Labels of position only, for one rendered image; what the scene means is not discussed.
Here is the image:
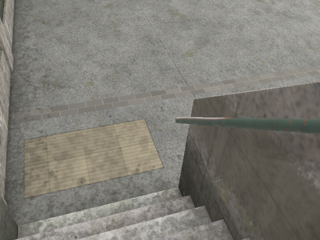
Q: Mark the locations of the stairs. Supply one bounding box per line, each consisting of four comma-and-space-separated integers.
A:
14, 187, 250, 240

